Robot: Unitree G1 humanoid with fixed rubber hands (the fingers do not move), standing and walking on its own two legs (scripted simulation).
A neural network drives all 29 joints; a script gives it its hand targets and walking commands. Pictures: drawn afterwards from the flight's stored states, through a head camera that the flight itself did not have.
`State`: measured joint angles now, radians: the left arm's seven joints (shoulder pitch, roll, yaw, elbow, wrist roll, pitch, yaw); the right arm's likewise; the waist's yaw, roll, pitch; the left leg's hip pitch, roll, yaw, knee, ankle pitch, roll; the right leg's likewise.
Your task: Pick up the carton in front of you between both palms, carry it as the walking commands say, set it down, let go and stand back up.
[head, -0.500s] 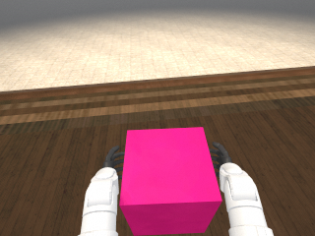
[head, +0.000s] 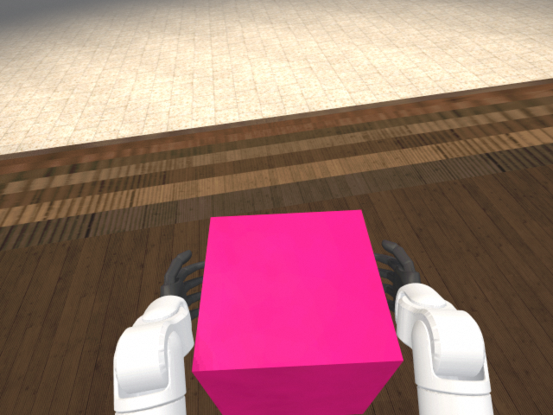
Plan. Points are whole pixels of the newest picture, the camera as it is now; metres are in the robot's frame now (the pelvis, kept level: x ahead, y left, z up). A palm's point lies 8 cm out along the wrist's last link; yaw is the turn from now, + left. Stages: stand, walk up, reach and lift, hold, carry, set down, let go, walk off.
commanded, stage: carry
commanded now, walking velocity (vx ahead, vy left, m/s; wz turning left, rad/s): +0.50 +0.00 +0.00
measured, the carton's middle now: (290, 320) +0.27 +0.00 +0.01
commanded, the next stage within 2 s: none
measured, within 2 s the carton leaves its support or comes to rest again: neither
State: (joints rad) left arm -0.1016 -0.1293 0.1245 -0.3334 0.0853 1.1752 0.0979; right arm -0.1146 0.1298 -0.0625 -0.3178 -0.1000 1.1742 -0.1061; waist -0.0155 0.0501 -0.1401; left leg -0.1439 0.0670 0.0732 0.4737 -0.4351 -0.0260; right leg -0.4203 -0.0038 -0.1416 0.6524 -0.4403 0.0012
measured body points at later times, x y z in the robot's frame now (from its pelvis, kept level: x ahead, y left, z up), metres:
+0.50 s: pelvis +0.30 +0.05 +0.00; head +0.31 +0.05 +0.45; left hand +0.57 +0.20 +0.05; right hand +0.57 -0.11 +0.05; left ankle +0.36 +0.11 -0.73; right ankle +0.13 -0.06 -0.64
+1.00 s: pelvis +0.63 +0.01 +0.00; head +0.64 +0.01 +0.45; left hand +0.90 +0.19 +0.07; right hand +0.93 -0.12 +0.07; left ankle +0.46 +0.11 -0.62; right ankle +0.70 -0.05 -0.73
